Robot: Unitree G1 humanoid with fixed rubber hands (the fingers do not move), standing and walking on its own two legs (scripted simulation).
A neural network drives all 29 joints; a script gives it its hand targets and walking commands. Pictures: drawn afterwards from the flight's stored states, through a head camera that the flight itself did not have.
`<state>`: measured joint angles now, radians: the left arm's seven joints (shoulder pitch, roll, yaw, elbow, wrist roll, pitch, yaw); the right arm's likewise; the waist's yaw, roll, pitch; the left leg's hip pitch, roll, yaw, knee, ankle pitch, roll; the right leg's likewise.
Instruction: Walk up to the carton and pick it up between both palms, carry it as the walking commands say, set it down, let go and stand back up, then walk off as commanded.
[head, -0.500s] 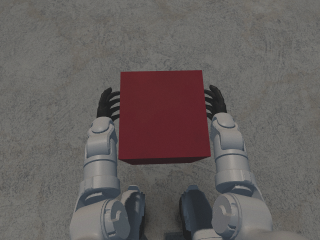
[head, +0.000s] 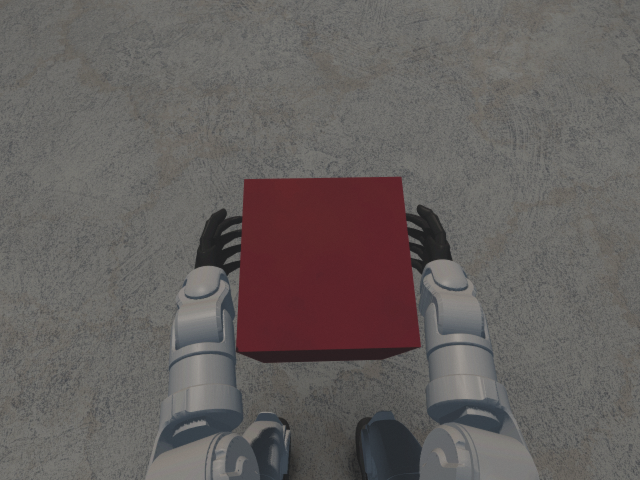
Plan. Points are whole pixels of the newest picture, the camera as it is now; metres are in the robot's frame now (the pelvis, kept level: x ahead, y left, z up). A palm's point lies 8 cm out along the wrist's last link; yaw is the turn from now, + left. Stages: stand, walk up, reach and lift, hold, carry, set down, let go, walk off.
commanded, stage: reach and lift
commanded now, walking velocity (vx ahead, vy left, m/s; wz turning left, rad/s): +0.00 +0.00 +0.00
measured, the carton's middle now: (323, 282) +0.36 +0.01 -0.10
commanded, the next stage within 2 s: hold in 1.98 s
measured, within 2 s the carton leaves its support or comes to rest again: neither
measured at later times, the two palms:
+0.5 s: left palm (194, 259) +0.34 +0.15 +0.05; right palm (455, 254) +0.35 -0.13 +0.04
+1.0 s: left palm (171, 253) +0.32 +0.16 +0.11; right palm (477, 247) +0.33 -0.13 +0.11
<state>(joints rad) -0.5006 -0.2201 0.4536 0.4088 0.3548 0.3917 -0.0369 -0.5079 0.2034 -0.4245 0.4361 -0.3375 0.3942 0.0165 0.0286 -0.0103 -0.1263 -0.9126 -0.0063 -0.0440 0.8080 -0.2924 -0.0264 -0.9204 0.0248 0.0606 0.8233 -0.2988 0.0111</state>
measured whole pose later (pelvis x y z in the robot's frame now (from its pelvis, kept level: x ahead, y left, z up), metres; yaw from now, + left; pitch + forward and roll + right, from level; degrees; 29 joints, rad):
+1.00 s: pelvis +0.02 +0.00 +0.06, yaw +0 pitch -5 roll +0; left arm -0.37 -0.18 0.29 0.31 0.34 0.69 -0.02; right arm -0.37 0.18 -0.29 0.33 -0.34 0.68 0.01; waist 0.02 0.00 0.02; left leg -0.09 0.00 -0.05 0.34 -0.16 -0.02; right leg -0.09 0.01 0.06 0.36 -0.17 0.01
